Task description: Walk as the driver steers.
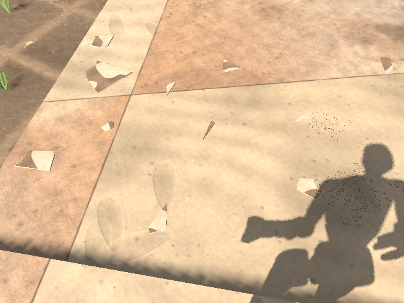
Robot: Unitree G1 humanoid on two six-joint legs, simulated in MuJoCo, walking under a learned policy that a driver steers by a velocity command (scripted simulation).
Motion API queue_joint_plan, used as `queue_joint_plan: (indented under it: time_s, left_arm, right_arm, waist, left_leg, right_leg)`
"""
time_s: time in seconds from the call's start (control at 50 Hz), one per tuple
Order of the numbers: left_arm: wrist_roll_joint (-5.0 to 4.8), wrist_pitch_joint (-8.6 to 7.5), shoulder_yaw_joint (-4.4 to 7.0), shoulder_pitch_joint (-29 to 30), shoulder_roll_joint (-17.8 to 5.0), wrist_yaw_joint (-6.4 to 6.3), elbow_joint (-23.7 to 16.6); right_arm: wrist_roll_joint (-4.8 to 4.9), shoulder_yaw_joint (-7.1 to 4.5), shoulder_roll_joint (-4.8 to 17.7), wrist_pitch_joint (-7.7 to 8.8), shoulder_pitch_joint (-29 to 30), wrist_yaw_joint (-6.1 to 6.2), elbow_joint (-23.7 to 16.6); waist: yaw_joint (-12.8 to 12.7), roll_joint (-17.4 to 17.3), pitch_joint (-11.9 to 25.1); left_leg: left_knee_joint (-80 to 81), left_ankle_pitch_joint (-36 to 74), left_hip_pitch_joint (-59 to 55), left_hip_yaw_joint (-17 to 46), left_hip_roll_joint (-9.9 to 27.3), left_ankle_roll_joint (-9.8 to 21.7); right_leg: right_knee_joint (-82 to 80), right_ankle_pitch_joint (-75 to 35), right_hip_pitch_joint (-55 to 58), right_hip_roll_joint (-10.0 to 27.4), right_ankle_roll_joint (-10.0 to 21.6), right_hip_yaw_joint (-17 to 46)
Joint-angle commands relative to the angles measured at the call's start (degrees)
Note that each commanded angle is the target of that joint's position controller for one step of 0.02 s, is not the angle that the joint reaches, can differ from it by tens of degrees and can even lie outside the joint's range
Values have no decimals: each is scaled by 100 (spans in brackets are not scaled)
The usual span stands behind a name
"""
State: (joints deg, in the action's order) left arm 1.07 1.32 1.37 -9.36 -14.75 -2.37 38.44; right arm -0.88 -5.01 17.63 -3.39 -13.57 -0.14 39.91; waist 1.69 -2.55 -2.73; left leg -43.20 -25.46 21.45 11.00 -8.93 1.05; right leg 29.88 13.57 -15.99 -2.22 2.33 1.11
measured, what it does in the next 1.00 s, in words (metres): steps on the spot: left foot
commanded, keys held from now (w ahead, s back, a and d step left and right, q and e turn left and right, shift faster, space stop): no key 0.46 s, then s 0.40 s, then w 0.14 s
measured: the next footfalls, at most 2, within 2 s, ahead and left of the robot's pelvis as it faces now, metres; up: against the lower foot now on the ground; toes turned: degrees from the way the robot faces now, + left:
left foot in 0.32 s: +0.00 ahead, +0.11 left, +0.00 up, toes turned +0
left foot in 1.04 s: -0.13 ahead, +0.09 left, +0.00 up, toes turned +2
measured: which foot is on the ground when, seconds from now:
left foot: up 0.00-0.30, down 0.32-0.78, up 0.80-1.00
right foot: down 0.00-1.00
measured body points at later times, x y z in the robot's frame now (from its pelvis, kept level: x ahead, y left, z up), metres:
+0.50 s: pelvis -0.02 +0.01 +0.01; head -0.01 +0.02 +0.46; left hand +0.05 +0.27 -0.13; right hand +0.13 -0.22 -0.11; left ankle -0.04 +0.11 -0.73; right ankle +0.01 -0.10 -0.73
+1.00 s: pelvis -0.09 +0.01 +0.00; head -0.08 +0.01 +0.45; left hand +0.00 +0.28 -0.12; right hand -0.01 -0.26 -0.13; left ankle -0.17 +0.09 -0.71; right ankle +0.01 -0.10 -0.73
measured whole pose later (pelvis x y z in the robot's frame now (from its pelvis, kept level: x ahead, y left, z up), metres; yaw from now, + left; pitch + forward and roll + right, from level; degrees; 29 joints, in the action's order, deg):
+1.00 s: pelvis -0.09 +0.01 +0.00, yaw +4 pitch -1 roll +0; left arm 1.3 4.5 2.3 -10.5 -14.6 -1.6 47.1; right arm -1.0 -2.0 14.8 -4.5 -15.6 0.7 48.9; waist 0.3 0.6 -1.4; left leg -40.2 -29.6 11.6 -0.3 -3.6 2.6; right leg 25.1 5.7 -19.8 0.6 1.8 -2.0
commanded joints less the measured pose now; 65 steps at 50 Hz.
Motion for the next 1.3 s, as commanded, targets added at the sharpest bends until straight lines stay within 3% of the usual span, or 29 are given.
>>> queue_joint_plan:
  time_s: [0.02, 0.08, 0.2, 0.26, 0.3, 0.32, 0.34, 0.36, 0.4, 0.46, 0.52, 0.7, 0.76, 0.78, 0.8, 0.82, 0.84, 0.88, 0.92, 0.98, 1.0, 1.02, 1.04, 1.06, 1.08, 1.12, 1.16, 1.22, 1.3]
  left_arm:
    - [2, -81, 194, 7, -750, 48, -403]
    - [27, -121, 160, 176, -645, 29, -415]
    - [27, -155, 185, -240, -684, 80, -168]
    - [50, -75, 240, -406, -849, 149, -16]
    - [-12, -37, 224, -430, -815, 165, 87]
    - [-14, -67, 195, -549, -691, 178, 85]
    - [-59, -108, 110, -675, -357, 223, -77]
    - [-69, -47, 50, -493, -286, 172, 46]
    - [-18, -21, 80, -357, -413, 181, 189]
    - [-1, -88, 115, -511, -548, 231, 404]
    - [-49, -123, 148, -581, -603, 167, 589]
    - [-47, 166, 241, -657, -554, 95, 598]
    - [-26, 193, 307, -722, -755, 115, 535]
    - [-11, 197, 371, -841, -959, 111, 505]
    - [23, 184, 429, -951, -1229, 100, 513]
    - [89, 159, 369, -870, -1129, 65, 492]
    - [93, 153, 344, -609, -1052, 25, 445]
    - [105, 169, 273, 194, -841, -14, 310]
    - [83, 189, 203, 466, -650, 16, 304]
    - [21, 328, 336, -323, -976, 71, 759]
    - [-55, 383, 359, -350, -991, 61, 832]
    - [-54, 392, 343, -311, -798, 56, 845]
    - [-74, 354, 229, -405, -223, 84, 789]
    - [-78, 272, 273, 236, -372, 89, 488]
    - [-111, 171, 350, 617, -675, 149, 363]
    - [-18, 56, 410, -4, -757, 323, 782]
    - [135, 14, 424, -207, -658, 407, 982]
    - [125, -25, 343, 217, -380, 429, 874]
    - [147, -94, 288, 803, -328, 419, 716]
  right_arm:
    - [-79, -208, 714, 37, -182, 7, -271]
    - [3, -143, 549, -24, -304, -104, -106]
    - [45, 100, 167, -114, 190, -81, -113]
    - [85, 164, 168, -91, 194, -25, -49]
    - [46, 231, 98, 12, -100, 21, 115]
    - [-40, 233, 291, 103, -77, 51, 106]
    - [-114, 150, 838, 173, 79, 85, 30]
    - [-34, 246, 479, 226, 358, 74, 64]
    - [-34, 354, 184, 272, 678, 66, 40]
    - [8, 356, 272, 302, 345, 137, 270]
    - [43, 288, 410, 318, 213, 144, 377]
    - [0, 87, 625, 27, 282, 162, 318]
    - [9, 62, 567, -55, 352, 162, 256]
    - [36, 75, 470, -83, 410, 168, 238]
    - [34, 126, 214, -114, 367, 180, 214]
    - [3, 91, 241, -140, 244, 185, 267]
    - [27, 65, 243, -147, 134, 187, 366]
    - [-18, 45, 307, -127, -227, 176, 513]
    - [-73, 138, 204, -105, -587, 95, 650]
    - [9, 204, 155, -88, -982, 75, 870]
    - [-3, 231, 46, -53, -1290, 108, 1043]
    - [-41, 269, -10, -2, -1556, 165, 1222]
    - [-81, 316, 52, 75, -1488, 198, 1187]
    - [-123, 169, 760, 142, -1338, 168, 1079]
    - [-129, 164, 729, 206, -1055, 195, 1125]
    - [-90, 162, 649, 414, -339, 165, 990]
    - [-19, 222, 356, 574, -569, 128, 1087]
    - [-16, 247, 145, 677, -1335, 94, 1425]
    - [-25, 229, 139, 720, -1978, 132, 1669]
  waist:
    - [24, 788, 273]
    - [43, 1140, 403]
    - [-261, 1231, 484]
    - [-315, 1383, 455]
    - [-60, 1075, 436]
    - [-135, 739, 589]
    - [-404, -490, 658]
    - [-307, -710, 454]
    - [-340, -541, 217]
    - [-280, -405, 128]
    - [-226, 9, 146]
    - [-200, -168, 388]
    - [-263, 225, 448]
    - [-402, 672, 503]
    - [-506, 1516, 609]
    - [-488, 1484, 762]
    - [-309, 863, 723]
    - [130, 649, 687]
    - [160, 1248, 806]
    - [-72, 1564, 579]
    - [87, 1229, 339]
    - [236, 425, -133]
    - [94, -1005, -153]
    - [187, -1059, -963]
    - [17, -432, -1353]
    - [-448, -193, -830]
    - [-380, -227, -391]
    - [-93, -377, -517]
    - [268, -382, -575]
  left_leg:
    - [-1996, -415, 721, -181, 238, -145]
    - [-2269, 92, 662, -385, 176, -348]
    - [-242, -129, 21, -686, 416, -384]
    - [932, -23, -602, -1087, 441, -210]
    - [2569, 1433, -1499, -1059, 558, -37]
    - [2785, 1792, -2088, -424, 1009, 81]
    - [2707, 2617, -2202, 816, 2090, 439]
    - [2595, 2866, -1101, 756, 2342, 782]
    - [2644, 1721, -771, 364, 1751, 476]
    - [2675, 1477, -836, 94, 1386, 262]
    - [2233, 2724, -1146, -30, 1395, 324]
    - [1827, 3424, -302, 273, 1770, 902]
    - [1344, 2520, 66, 47, 1412, 729]
    - [559, 1773, 70, -330, 911, 500]
    - [-771, 442, 53, -1049, 175, 249]
    - [-2259, -1141, 131, -796, 39, 197]
    - [-2891, -975, 18, -352, 84, 191]
    - [-2657, -248, -144, -430, 317, 124]
    - [-1136, -427, -445, -1029, 447, -26]
    - [1031, -573, -1563, -1477, 438, 189]
    - [1989, 75, -2046, -1671, 373, 348]
    - [2966, -110, -2122, -1382, 419, 470]
    - [3632, -1807, -2293, 673, 1748, 586]
    - [4350, -3016, -1007, 2455, 2988, 1001]
    - [4606, -2908, -463, 2403, 2930, 1072]
    - [4298, -1217, -1083, 1248, 2259, 759]
    - [4102, -673, -1600, 693, 1997, 759]
    - [4054, -437, -2102, 552, 2018, 946]
    - [3981, 290, -2728, 437, 2118, 1123]
  right_leg:
    - [-1389, -1501, 412, 1970, 1070, 1856]
    - [-1205, -2364, 642, 1321, 863, 876]
    - [-1058, -1744, 935, 1335, 928, 745]
    - [-884, -1897, 773, 1356, 980, 879]
    - [-569, -2072, 363, 1259, 657, 774]
    - [-436, -1545, -61, 1168, 326, 728]
    - [17, -359, -536, 552, 2, 143]
    - [-326, 618, 204, 413, -103, -31]
    - [-645, -79, 638, 403, -128, 48]
    - [-766, -669, 719, 563, -104, 172]
    - [-648, -1164, 499, 592, -86, 187]
    - [642, -1019, 364, 296, 93, -99]
    - [289, -1310, 393, 653, 352, 399]
    - [-363, -1672, 266, 1188, 700, 1001]
    - [-1168, -2517, 127, 2149, 1302, 1972]
    - [-1413, -3008, 43, 2613, 1732, 2321]
    - [-1341, -2797, -218, 2385, 1698, 1889]
    - [-1438, -918, -429, 1713, 1147, 1169]
    - [-1758, 973, -154, 1259, 710, 864]
    - [-2012, 1911, -175, 1277, 578, 971]
    - [-1816, 2273, -528, 1138, 446, 821]
    - [-975, 2618, -992, 787, 247, 487]
    - [1050, 2460, -1946, 150, 53, -146]
    - [1616, 1322, -2923, -283, -77, 100]
    - [1942, 532, -2748, 21, -48, 705]
    - [2488, -178, -2428, -13, -80, 554]
    - [2976, -330, -2448, 83, -113, 219]
    - [2961, -467, -3041, 315, -231, -17]
    - [2336, -448, -3427, 479, -385, -246]
Velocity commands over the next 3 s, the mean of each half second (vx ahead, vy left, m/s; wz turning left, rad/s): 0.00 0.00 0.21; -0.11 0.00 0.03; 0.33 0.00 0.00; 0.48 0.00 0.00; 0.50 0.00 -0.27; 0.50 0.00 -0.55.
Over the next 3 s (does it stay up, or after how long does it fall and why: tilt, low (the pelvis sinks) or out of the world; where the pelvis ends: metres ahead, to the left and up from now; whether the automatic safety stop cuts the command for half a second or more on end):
stays up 0.85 -0.08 -0.12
